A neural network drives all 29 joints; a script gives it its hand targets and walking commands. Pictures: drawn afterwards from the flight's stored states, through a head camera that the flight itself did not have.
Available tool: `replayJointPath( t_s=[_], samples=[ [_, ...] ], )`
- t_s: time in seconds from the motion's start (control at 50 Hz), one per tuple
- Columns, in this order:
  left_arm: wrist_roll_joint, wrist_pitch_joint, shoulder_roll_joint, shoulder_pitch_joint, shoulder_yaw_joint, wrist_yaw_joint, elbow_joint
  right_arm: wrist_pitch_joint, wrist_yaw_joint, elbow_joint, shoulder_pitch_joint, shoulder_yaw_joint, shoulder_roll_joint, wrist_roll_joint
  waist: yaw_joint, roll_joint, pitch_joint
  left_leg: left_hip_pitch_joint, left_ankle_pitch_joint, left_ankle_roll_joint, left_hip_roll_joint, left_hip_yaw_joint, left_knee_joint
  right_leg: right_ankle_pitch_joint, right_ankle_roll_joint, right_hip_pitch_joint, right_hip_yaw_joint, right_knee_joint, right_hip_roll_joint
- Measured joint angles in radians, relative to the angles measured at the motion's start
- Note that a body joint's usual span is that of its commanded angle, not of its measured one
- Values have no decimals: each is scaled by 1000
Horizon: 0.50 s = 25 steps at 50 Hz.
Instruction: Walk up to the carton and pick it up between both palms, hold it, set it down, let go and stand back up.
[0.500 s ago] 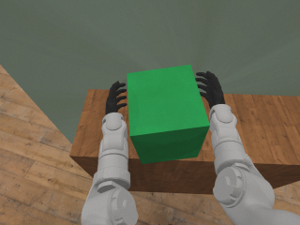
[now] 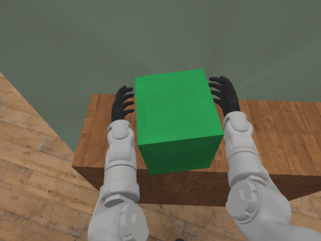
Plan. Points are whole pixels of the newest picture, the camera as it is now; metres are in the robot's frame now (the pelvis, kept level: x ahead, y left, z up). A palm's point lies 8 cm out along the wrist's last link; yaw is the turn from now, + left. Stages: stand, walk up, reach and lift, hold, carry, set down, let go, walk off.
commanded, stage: set down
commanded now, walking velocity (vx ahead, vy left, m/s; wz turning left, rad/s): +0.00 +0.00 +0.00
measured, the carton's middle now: (174, 125) +0.42 -0.01 -0.02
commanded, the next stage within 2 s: none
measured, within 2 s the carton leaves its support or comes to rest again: rests again in 0.20 s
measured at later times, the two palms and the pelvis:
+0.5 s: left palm (119, 115) +0.41 +0.14 +0.03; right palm (227, 106) +0.45 -0.15 +0.04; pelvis -0.01 +0.00 -0.01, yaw -2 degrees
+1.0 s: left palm (107, 97) +0.42 +0.17 +0.09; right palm (252, 87) +0.47 -0.20 +0.09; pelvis -0.03 -0.02 -0.02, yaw +0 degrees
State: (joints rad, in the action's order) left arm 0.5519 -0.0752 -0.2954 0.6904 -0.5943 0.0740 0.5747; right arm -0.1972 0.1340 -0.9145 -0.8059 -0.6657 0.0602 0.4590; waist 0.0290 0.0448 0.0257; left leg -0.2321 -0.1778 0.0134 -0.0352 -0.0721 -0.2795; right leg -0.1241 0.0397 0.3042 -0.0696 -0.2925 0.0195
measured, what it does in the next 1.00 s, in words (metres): stands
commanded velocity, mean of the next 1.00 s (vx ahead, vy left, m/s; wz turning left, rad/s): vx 0.00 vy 0.00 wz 0.00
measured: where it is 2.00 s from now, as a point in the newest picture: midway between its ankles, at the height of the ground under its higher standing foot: outside the picture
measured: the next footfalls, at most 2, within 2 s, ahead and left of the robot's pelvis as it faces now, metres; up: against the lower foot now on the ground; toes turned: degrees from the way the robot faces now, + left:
none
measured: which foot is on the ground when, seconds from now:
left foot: down 0.00-1.00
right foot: down 0.00-1.00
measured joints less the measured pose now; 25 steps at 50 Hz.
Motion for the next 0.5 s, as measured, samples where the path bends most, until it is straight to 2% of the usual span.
replayJointPath(
  t_s=[0.1,0.18,0.22,0.32,0.4,0.5],
  samples=[
    [-4,11,5,5,1,11,14,6,-1,-9,-1,11,-8,-4,-1,4,-1,-5,1,0,-1,-3,1,2,1,7,3,0,1],
    [-34,34,37,13,37,44,65,9,-21,-44,-1,56,-30,-47,-1,7,-13,-23,-1,2,-5,-11,-7,5,2,26,10,-2,5],
    [-77,51,70,21,83,72,115,9,-43,-88,-3,111,-62,-105,4,7,-30,-47,-6,3,-9,-18,-21,8,4,49,17,-7,9],
    [-232,116,171,92,216,143,303,7,-99,-256,-58,329,-178,-317,36,-6,-95,-161,-27,3,-24,-34,-87,17,10,152,32,-33,22],
    [-340,195,236,170,293,155,479,-12,-133,-366,-126,472,-236,-449,66,-21,-145,-254,-36,4,-30,-36,-132,19,11,238,34,-61,25],
    [-454,288,285,240,365,147,665,-51,-149,-500,-208,608,-286,-565,92,-30,-191,-336,-44,9,-34,-27,-175,12,14,315,26,-96,25]
  ],
)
